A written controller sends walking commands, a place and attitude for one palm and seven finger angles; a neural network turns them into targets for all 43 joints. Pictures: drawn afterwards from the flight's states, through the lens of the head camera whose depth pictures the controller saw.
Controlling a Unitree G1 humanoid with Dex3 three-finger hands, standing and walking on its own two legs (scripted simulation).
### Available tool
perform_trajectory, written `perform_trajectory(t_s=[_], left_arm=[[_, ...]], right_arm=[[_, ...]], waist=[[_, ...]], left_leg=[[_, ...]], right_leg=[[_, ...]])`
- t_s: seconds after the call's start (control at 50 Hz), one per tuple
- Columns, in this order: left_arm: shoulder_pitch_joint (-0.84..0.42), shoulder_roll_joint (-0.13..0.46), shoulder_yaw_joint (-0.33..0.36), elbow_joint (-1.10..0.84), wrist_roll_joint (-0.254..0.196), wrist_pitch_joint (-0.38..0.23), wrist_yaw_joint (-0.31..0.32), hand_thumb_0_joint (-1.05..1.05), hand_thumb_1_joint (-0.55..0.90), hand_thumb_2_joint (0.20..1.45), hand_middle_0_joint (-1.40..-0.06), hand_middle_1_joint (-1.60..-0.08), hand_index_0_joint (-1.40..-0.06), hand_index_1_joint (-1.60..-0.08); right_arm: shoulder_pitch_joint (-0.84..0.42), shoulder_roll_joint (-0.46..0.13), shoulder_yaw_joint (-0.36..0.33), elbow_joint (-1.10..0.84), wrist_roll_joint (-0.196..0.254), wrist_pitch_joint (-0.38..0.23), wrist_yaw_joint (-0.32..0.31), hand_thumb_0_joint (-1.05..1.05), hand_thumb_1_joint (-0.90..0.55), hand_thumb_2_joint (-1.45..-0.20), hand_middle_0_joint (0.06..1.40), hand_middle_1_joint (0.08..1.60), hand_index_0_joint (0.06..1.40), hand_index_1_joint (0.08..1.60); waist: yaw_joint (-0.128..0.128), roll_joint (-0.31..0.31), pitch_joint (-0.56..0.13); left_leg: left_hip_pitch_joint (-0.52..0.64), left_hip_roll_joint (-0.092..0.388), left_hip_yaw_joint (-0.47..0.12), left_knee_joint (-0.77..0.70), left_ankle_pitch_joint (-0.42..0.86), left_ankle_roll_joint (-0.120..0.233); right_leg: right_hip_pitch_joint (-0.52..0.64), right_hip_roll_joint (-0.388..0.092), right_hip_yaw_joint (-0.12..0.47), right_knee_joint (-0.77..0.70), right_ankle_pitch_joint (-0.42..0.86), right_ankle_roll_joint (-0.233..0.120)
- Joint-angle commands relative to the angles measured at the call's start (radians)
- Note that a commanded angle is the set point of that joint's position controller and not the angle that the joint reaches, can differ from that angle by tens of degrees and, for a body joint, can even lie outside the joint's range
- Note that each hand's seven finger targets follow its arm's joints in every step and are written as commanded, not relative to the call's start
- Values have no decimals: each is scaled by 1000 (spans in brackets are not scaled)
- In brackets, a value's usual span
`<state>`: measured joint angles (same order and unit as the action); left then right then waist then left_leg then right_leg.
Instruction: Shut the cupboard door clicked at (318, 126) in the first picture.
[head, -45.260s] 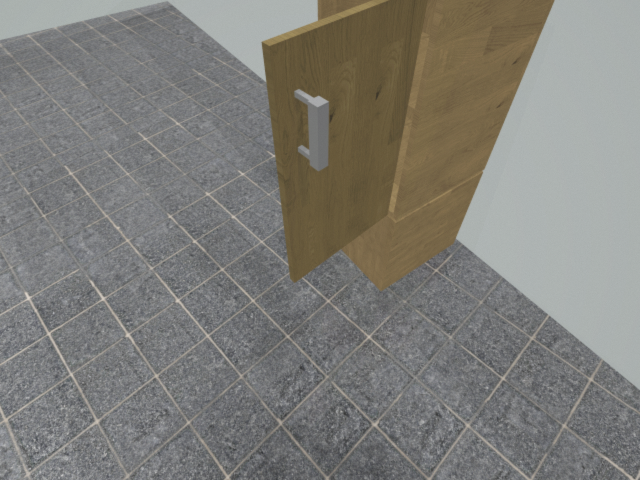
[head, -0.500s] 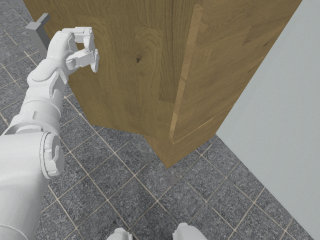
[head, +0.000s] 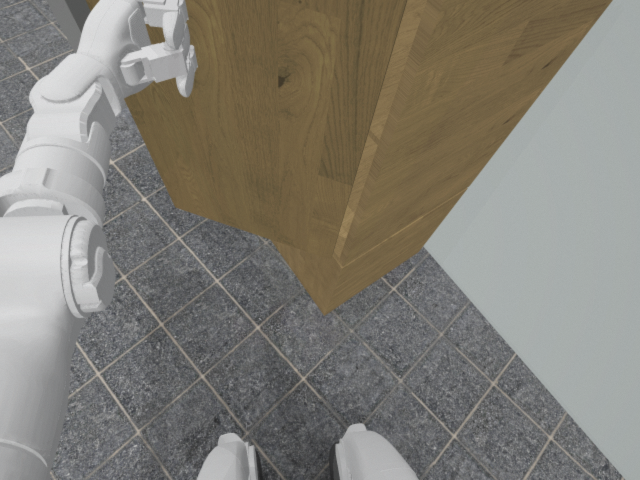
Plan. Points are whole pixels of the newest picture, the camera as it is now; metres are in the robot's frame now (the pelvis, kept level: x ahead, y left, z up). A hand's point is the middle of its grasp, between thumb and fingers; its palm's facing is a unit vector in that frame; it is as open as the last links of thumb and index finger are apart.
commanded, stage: pull the fist back off the door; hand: left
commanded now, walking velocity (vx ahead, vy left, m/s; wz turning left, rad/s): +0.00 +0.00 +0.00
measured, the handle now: (95, 23) +0.61 +0.17 +0.15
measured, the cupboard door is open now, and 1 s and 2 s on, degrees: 37 29 29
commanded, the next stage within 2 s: draw the hand back to the body in 0.96 s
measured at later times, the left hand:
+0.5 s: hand (217, 48) +0.56 +0.05 +0.15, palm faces +0.02 -1.00 +0.01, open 3.1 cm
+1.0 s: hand (206, 111) +0.47 +0.06 +0.16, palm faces +0.00 -1.00 -0.01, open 3.1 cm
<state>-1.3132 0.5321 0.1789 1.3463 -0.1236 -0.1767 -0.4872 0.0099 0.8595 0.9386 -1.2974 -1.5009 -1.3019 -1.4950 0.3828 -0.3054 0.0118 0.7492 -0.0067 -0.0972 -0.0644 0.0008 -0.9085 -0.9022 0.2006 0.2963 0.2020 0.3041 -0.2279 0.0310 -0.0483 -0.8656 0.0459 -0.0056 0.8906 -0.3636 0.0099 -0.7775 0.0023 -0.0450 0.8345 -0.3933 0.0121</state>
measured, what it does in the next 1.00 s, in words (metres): stands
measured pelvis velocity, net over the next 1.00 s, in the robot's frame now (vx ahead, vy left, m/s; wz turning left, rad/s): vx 0.02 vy -0.02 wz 0.01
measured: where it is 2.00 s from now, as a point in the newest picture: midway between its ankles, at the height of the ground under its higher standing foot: outside the picture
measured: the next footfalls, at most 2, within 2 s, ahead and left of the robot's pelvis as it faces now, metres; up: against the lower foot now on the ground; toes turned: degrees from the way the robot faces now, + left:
none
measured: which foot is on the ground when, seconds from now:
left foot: down 0.00-1.00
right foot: down 0.00-1.00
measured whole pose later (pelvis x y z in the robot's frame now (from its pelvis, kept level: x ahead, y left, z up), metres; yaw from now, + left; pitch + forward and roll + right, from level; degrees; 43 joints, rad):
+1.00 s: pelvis +0.02 -0.02 +0.03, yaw +0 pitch +8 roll -1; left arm -0.78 0.12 0.12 0.91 -0.09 -0.23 0.07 0.02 0.90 0.90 -1.30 -1.50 -1.30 -1.50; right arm 0.28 -0.26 -0.02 0.66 0.02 -0.04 0.01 0.00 -0.91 -0.90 0.20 0.30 0.20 0.30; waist -0.07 0.04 -0.08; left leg -0.52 0.04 0.01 0.70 -0.33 -0.01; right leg -0.46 0.00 -0.03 0.69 -0.38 0.00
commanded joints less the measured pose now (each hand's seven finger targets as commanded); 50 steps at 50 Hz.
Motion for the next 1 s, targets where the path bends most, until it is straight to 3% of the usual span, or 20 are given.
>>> perform_trajectory(t_s=[0.0,0.06,0.08,0.1,0.12,0.18,0.22,0.28,0.3,0.4,0.44,0.52,0.6,0.62,0.66,0.7,0.76,0.8,0.86,0.98], left_arm=[[-629,69,1,-225,-14,-54,7,0,900,900,-1300,-1500,-1300,-1500],[-663,54,-10,-240,-13,-58,9,0,900,900,-1300,-1500,-1300,-1500],[-691,97,186,-229,-68,-28,210,0,900,900,-1300,-1500,-1300,-1500],[-655,50,156,-221,-37,-13,314,0,900,900,-1300,-1500,-1300,-1500],[-653,36,180,-230,-21,-17,401,0,900,900,-1300,-1500,-1300,-1500],[-631,-27,173,-291,91,-73,634,0,900,900,-1300,-1500,-1300,-1500],[-601,-61,121,-277,182,-123,708,0,900,900,-1300,-1500,-1300,-1500],[-537,-64,81,-255,219,-147,680,0,900,900,-1300,-1500,-1300,-1500],[-538,-61,81,-254,207,-143,661,0,900,900,-1300,-1500,-1300,-1500],[-403,-4,175,-279,119,-144,597,0,900,900,-1300,-1500,-1300,-1500],[-344,2,187,-319,111,-170,593,0,900,900,-1300,-1500,-1300,-1500],[-183,-72,146,-386,107,-207,586,0,900,900,-1300,-1500,-1300,-1500],[-67,-138,108,-442,79,-179,563,0,900,900,-1300,-1500,-1300,-1500],[-66,-158,85,-486,71,-175,558,0,900,900,-1300,-1500,-1300,-1500],[-46,-161,84,-571,56,-175,558,0,900,900,-1300,-1500,-1300,-1500],[-16,-222,33,-637,43,-171,553,0,900,900,-1300,-1500,-1300,-1500],[-7,-251,-6,-681,35,-157,551,0,900,900,-1300,-1500,-1300,-1500],[37,-237,6,-698,32,-149,552,0,900,900,-1300,-1500,-1300,-1500],[68,-295,-46,-720,25,-128,548,0,900,900,-1300,-1500,-1300,-1500],[-71,-289,-53,-619,26,-111,564,0,900,900,-1300,-1500,-1300,-1500]], right_arm=[[195,-183,-62,-11,-2,-25,-10,0,-900,-900,200,300,200,300],[204,-186,-63,-1,-4,-30,-12,0,-900,-900,200,300,200,300],[241,-137,-40,-33,-3,-38,9,0,-900,-900,200,300,200,300],[256,-137,-41,-36,-11,-40,32,0,-900,-900,200,300,200,300],[275,-138,-49,-41,-25,-41,46,0,-900,-900,200,300,200,300],[293,-123,-57,-53,-72,-34,107,0,-900,-900,200,300,200,300],[313,-122,-63,-53,-90,-22,133,0,-900,-900,200,300,200,300],[301,-129,-74,-70,-80,10,147,0,-900,-900,200,300,200,300],[298,-132,-75,-73,-74,21,144,0,-900,-900,200,300,200,300],[274,-123,-71,-102,-48,41,122,0,-900,-900,200,300,200,300],[261,-115,-69,-111,-43,42,117,0,-900,-900,200,300,200,300],[242,-99,-80,-128,-32,45,119,0,-900,-900,200,300,200,300],[192,-94,-89,-135,-13,51,113,0,-900,-900,200,300,200,300],[179,-89,-87,-142,-3,50,107,0,-900,-900,200,300,200,300],[149,-84,-89,-142,1,47,101,0,-900,-900,200,300,200,300],[117,-75,-88,-151,7,39,97,0,-900,-900,200,300,200,300],[82,-71,-87,-143,17,31,87,0,-900,-900,200,300,200,300],[55,-72,-87,-149,21,30,80,0,-900,-900,200,300,200,300],[16,-62,-77,-156,27,25,75,0,-900,-900,200,300,200,300],[-17,-58,-61,-138,29,27,61,0,-900,-900,200,300,200,300]], waist=[[-100,124,-499],[-110,139,-523],[-63,184,-517],[-64,173,-538],[-76,98,-552],[-49,133,-586],[-64,116,-570],[-44,121,-571],[-46,108,-571],[16,2,-544],[33,9,-517],[67,-23,-492],[89,-67,-441],[91,-21,-431],[106,-16,-445],[107,-17,-435],[99,-29,-395],[118,-34,-402],[115,-39,-371],[90,-83,-312]], left_leg=[[573,-30,-53,-37,290,36],[606,-27,-60,-29,314,36],[508,-12,-80,-47,291,16],[515,-10,-85,-63,294,8],[520,-8,-98,-61,322,11],[519,-15,-89,-45,354,-2],[521,-17,-85,-41,369,-1],[533,-21,-64,-68,345,-4],[523,-26,-52,-77,333,1],[469,-37,-13,-131,317,11],[468,-37,2,-144,323,12],[491,-42,28,-159,366,16],[496,-47,48,-185,344,20],[514,-49,55,-192,342,19],[551,-49,53,-197,362,19],[577,-50,54,-201,378,19],[590,-51,56,-211,349,21],[594,-53,53,-221,340,19],[608,-54,51,-230,333,19],[576,-59,34,-237,242,19]], right_leg=[[-80,56,-17,-108,245,-26],[-110,59,-25,-97,246,-28],[-62,44,-9,-117,222,-21],[-48,48,-15,-106,223,-13],[-33,49,-29,-99,237,-7],[-46,49,-38,-80,242,-5],[-56,51,-40,-74,248,-10],[3,54,-27,-95,267,-24],[35,54,-20,-107,284,-23],[210,60,-5,-149,370,-18],[237,60,-2,-155,398,-17],[306,62,-1,-162,468,-18],[347,59,6,-191,497,-15],[354,57,8,-197,493,-16],[371,55,11,-201,518,-17],[378,53,8,-205,536,-17],[372,49,10,-218,524,-12],[393,45,12,-219,517,-16],[386,40,9,-226,512,-14],[344,30,17,-240,418,-10]])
